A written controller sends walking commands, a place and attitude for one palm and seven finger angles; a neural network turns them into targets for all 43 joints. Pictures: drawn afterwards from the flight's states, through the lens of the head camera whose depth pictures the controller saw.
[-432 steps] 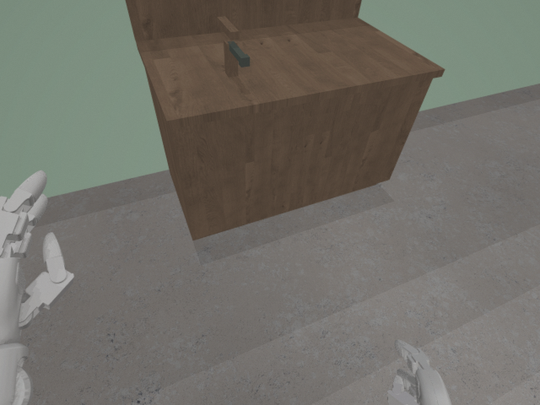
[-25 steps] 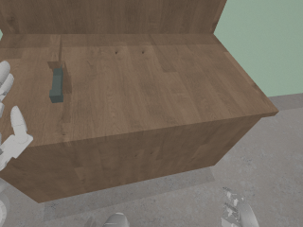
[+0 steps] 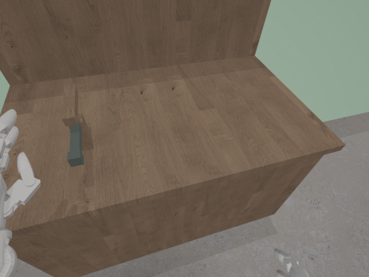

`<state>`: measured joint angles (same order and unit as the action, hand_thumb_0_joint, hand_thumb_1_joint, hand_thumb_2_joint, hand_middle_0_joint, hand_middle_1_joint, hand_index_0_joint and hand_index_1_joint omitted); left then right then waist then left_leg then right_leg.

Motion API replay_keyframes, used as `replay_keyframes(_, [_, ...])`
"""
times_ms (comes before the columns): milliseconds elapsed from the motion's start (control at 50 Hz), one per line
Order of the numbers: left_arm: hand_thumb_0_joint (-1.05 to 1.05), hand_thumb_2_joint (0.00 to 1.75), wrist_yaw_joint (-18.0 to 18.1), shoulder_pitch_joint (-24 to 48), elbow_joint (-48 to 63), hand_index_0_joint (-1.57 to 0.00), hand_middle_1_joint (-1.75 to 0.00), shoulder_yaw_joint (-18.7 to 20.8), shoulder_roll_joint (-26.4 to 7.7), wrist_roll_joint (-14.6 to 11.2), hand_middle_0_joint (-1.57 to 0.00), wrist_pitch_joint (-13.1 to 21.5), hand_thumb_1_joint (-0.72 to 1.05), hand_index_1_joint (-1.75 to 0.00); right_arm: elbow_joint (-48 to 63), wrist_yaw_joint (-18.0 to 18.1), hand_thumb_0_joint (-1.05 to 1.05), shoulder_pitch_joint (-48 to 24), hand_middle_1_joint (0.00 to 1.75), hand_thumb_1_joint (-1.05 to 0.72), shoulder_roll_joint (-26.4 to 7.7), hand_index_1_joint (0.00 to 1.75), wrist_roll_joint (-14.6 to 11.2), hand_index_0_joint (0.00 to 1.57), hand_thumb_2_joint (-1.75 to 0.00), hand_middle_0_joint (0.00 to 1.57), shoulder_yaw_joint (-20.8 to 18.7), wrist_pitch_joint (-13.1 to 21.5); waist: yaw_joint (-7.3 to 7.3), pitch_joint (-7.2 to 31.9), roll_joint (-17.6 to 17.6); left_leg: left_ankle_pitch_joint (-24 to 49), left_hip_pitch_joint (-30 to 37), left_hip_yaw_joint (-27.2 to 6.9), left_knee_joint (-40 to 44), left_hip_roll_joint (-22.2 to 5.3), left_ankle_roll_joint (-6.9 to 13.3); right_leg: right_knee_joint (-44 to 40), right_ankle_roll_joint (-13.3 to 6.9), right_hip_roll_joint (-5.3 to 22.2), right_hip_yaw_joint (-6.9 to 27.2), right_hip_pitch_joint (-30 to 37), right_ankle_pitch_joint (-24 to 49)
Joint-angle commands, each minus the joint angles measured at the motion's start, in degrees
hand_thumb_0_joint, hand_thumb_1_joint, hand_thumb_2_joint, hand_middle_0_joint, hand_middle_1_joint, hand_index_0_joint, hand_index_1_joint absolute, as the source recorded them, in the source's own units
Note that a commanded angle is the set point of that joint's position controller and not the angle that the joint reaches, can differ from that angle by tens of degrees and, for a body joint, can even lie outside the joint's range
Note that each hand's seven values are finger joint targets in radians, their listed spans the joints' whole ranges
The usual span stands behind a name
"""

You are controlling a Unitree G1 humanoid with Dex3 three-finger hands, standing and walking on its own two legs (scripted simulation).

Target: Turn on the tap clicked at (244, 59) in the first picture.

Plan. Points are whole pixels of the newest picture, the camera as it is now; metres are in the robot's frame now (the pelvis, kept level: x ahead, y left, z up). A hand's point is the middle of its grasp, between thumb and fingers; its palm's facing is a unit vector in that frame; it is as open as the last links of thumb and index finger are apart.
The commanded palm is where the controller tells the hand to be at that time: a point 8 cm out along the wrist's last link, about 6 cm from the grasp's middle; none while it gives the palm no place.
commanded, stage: come to a stop and stand still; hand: left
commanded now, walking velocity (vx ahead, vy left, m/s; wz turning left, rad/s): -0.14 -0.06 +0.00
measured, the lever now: (75, 158) +0.35 +0.29 +0.04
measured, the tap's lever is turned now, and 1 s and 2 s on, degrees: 0 0 0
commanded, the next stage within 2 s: none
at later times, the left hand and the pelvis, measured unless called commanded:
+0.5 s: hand (10, 172) +0.22 +0.29 +0.18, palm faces +0.47 -0.77 -0.42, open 7.4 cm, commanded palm +0.15 +0.28 +0.18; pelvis -0.02 +0.00 +0.01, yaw +0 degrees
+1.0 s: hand out of the picture +0.16 +0.34 +0.18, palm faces +0.42 -0.84 -0.35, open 7.4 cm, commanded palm +0.09 +0.36 +0.18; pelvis -0.07 +0.08 +0.00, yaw +0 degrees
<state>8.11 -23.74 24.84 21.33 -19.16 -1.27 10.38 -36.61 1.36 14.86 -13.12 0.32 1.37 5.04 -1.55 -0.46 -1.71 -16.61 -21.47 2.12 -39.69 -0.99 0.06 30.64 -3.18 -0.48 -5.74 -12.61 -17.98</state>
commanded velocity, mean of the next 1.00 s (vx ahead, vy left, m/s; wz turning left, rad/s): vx -0.03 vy -0.01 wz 0.00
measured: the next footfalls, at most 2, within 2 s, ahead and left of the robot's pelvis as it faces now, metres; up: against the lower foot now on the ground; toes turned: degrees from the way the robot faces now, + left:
right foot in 1.40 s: -0.01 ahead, -0.01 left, +0.00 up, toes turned +10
left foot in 1.62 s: -0.12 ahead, +0.28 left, +0.00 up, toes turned +1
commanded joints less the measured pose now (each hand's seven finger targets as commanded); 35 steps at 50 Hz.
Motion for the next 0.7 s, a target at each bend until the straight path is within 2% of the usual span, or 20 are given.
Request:
replay_keyframes(0, [0.00,0.90,1.84,9.50,20.59,-0.20,-0.30,2.56,-10.78,-0.29,-0.20,4.34,0.90,-0.30,10.39,1.63,0.00,-8.92,0.30,-0.90,-4.96,0.30,-0.28,0.20,-0.90,0.20,-2.97,5.77,0.17,10.09,12.17,33.65,19.19,-7.92,13.58,-6.16,2.13,4.18,2.70,2.25,3.27,-1.82,16.03])
replay_keyframes(20, [0.00,0.90,1.83,8.31,20.48,-0.20,-0.30,3.20,-11.22,-0.31,-0.20,4.45,0.90,-0.30,10.98,1.62,0.00,-8.85,0.30,-0.90,-5.27,0.30,-0.41,0.20,-0.90,0.20,-3.21,5.56,-0.35,9.73,11.40,36.86,17.62,-10.69,14.16,-9.25,3.77,3.86,3.14,1.14,4.53,-1.93,7.28])
replay_keyframes(40, [0.00,0.90,1.70,6.20,19.09,-0.20,-0.30,5.08,-12.83,-0.63,-0.20,4.28,0.90,-0.30,11.45,1.73,0.00,-9.64,0.30,-0.90,-5.46,0.30,-1.02,0.20,-0.90,0.20,-3.56,5.55,-0.37,7.63,8.47,33.57,16.31,-10.12,14.85,-9.60,3.64,1.96,3.05,0.57,5.11,-2.06,2.92])
replay_keyframes(60, [0.00,0.90,1.44,3.06,18.00,-0.20,-0.30,5.28,-11.82,-0.69,-0.20,3.88,0.90,-0.30,11.84,1.78,0.00,-8.78,0.30,-0.90,-4.77,0.30,-0.41,0.20,-0.90,0.20,-3.12,5.16,0.22,6.01,10.75,36.45,12.37,-12.41,15.20,-9.04,3.98,0.57,2.74,0.08,4.51,0.04,7.20])
replay_keyframes(100, [0.00,0.90,0.96,3.77,20.47,-0.20,-0.30,7.07,-13.43,-0.53,-0.20,4.17,0.90,-0.30,12.23,1.34,0.00,-9.15,0.30,-0.90,-4.55,0.30,-0.10,0.20,-0.90,0.20,-2.65,4.58,0.17,6.26,13.00,41.12,11.91,-9.21,14.47,-7.57,1.84,-2.25,2.46,0.14,4.05,3.23,12.35])
replay_keyframes(180, [0.00,0.90,0.59,-2.81,15.79,-0.20,-0.30,7.31,-11.18,-1.94,-0.20,3.56,0.90,-0.30,12.83,1.23,0.00,-8.31,0.30,-0.90,-4.52,0.30,-0.58,0.20,-0.90,0.20,-2.85,3.68,0.45,11.00,5.49,35.57,11.46,-3.76,11.05,-5.13,-0.22,-6.81,1.85,2.45,5.52,8.95,28.44])
replay_keyframes(240, [0.00,0.90,0.31,-6.53,12.98,-0.20,-0.30,6.58,-10.03,-2.63,-0.20,2.20,0.90,-0.30,12.72,1.48,0.00,-8.51,0.30,-0.90,-4.68,0.30,-0.67,0.20,-0.90,0.20,-2.65,3.03,0.61,12.96,5.16,32.26,12.77,-2.67,12.38,-4.80,-0.11,-7.55,2.31,2.64,5.69,8.70,29.81])
replay_keyframes(380, [0.00,0.90,0.59,2.78,15.27,-0.20,-0.30,2.94,-10.19,-2.46,-0.20,0.33,0.90,-0.30,12.83,2.80,0.00,-10.00,0.30,-0.90,-4.55,0.30,-0.51,0.20,-0.90,0.20,-1.94,2.48,0.73,9.12,3.34,16.15,11.92,-2.64,15.34,-3.30,0.31,-12.64,3.12,3.37,6.97,4.44,19.25])
replay_keyframes(400, [0.00,0.90,-0.20,60.70,25.75,-0.20,-0.30,36.15,-55.64,6.83,-0.20,6.64,0.90,-0.30,11.16,2.67,0.00,-0.78,0.30,-0.90,-7.61,0.30,1.56,0.20,-0.90,0.20,-5.18,5.21,0.17,-6.35,-7.96,13.27,3.65,1.07,6.82,-3.00,1.32,-20.99,10.25,6.58,11.26,-8.05,28.40])
replay_keyframes(420, [0.00,0.90,-2.94,28.33,-7.25,-0.20,-0.30,12.33,-20.06,1.82,-0.20,3.46,0.90,-0.30,7.39,2.12,0.00,-5.25,0.30,-0.90,-0.64,0.30,-0.08,0.20,-0.90,0.20,-2.20,4.80,-0.05,6.58,-7.36,15.16,9.55,-0.84,10.55,2.40,1.85,-13.56,2.40,9.42,11.41,-1.23,27.98])
replay_keyframes(440, [0.00,0.90,-1.49,19.89,4.03,-0.20,-0.30,10.85,-17.79,-0.68,-0.20,3.11,0.90,-0.30,12.29,1.53,0.00,-9.62,0.30,-0.90,-4.53,0.30,-1.28,0.20,-0.90,0.20,-4.20,4.64,-2.36,5.81,4.24,18.03,14.22,0.04,11.96,0.13,1.17,-10.25,2.62,7.74,12.25,-0.49,33.74])
replay_keyframes(460, [0.00,0.90,-2.18,18.09,-3.24,-0.20,-0.30,4.13,-10.68,-0.26,-0.20,2.86,0.90,-0.30,11.51,1.71,0.00,-5.56,0.30,-0.90,-5.12,0.30,-1.26,0.20,-0.90,0.20,-4.49,5.12,-1.23,7.52,5.81,19.00,13.69,1.02,10.84,-1.47,1.16,-8.40,3.08,7.33,11.77,1.42,31.28])
replay_keyframes(480, [0.00,0.90,-2.88,16.67,2.78,-0.20,-0.30,1.19,-9.08,-1.04,-0.20,3.63,0.90,-0.30,12.36,1.21,0.00,-6.48,0.30,-0.90,-5.56,0.30,-1.43,0.20,-0.90,0.20,-4.39,5.33,-1.59,8.29,9.70,19.14,14.27,-0.49,11.95,-2.19,2.07,-7.82,5.14,6.84,11.28,1.78,27.87])
replay_keyframes(520, [0.00,0.90,-2.61,10.90,9.21,-0.20,-0.30,-1.44,-6.94,-1.18,-0.20,3.62,0.90,-0.30,12.80,-0.37,0.00,-7.90,0.30,-0.90,-5.21,0.30,-1.61,0.20,-0.90,0.20,-4.00,5.13,-1.72,8.99,7.48,16.88,12.73,-0.95,12.05,-2.65,2.46,-9.21,6.72,5.97,10.37,3.41,20.01])
replay_keyframes(540, [0.00,0.90,-2.62,6.07,9.96,-0.20,-0.30,-2.73,-5.09,-1.58,-0.20,3.48,0.90,-0.30,12.91,-0.80,0.00,-8.79,0.30,-0.90,-4.44,0.30,-2.05,0.20,-0.90,0.20,-3.73,5.43,-1.66,9.11,5.26,15.19,12.75,-1.72,12.74,-3.14,2.66,-8.89,6.15,5.37,9.06,3.80,16.86])
replay_keyframes(580, [0.00,0.90,-2.11,2.73,13.27,-0.20,-0.30,0.47,-8.97,-1.15,-0.20,3.53,0.90,-0.30,14.26,-0.55,0.00,-9.46,0.30,-0.90,-4.92,0.30,-1.47,0.20,-0.90,0.20,-3.48,5.20,-1.46,6.30,-1.96,4.21,8.84,-2.10,12.34,-1.95,1.83,-13.50,4.66,6.25,9.99,1.18,4.48])
replay_keyframes(620, [0.00,0.90,-1.63,1.64,14.28,-0.20,-0.30,5.37,-13.38,-1.36,-0.20,3.96,0.90,-0.30,14.18,0.42,0.00,-9.21,0.30,-0.90,-5.09,0.30,-0.98,0.20,-0.90,0.20,-3.31,4.93,-0.62,3.29,-6.34,-2.43,8.92,-1.77,9.55,0.18,0.76,-18.25,0.65,8.62,12.31,-6.40,-11.53])
replay_keyframes(640, [0.00,0.90,-0.92,-0.01,15.06,-0.20,-0.30,10.20,-17.63,-1.44,-0.20,4.11,0.90,-0.30,13.72,1.15,0.00,-9.53,0.30,-0.90,-5.45,0.30,-1.03,0.20,-0.90,0.20,-3.40,4.56,-0.63,3.01,-5.31,-2.27,10.93,-1.93,9.53,-0.28,0.66,-17.91,-0.80,8.98,11.86,-9.02,-13.83])
replay_keyframes(660, [0.00,0.90,-1.14,1.08,15.07,-0.20,-0.30,8.96,-15.10,-1.78,-0.20,4.42,0.90,-0.30,13.96,1.58,0.00,-9.21,0.30,-0.90,-5.00,0.30,-0.73,0.20,-0.90,0.20,-3.11,4.39,0.27,2.22,-4.07,-3.72,10.19,-2.61,10.10,-0.15,0.84,-17.25,-1.07,8.87,10.94,-9.92,-15.73])
replay_keyframes(680, [0.00,0.90,-0.98,2.91,16.58,-0.20,-0.30,9.60,-15.68,-1.82,-0.20,4.89,0.90,-0.30,14.11,2.00,0.00,-9.53,0.30,-0.90,-4.54,0.30,-0.73,0.20,-0.90,0.20,-2.72,4.52,0.22,1.60,-0.98,-4.28,10.02,-3.28,11.86,-0.24,0.85,-16.04,-0.53,7.49,10.30,-10.36,-15.60])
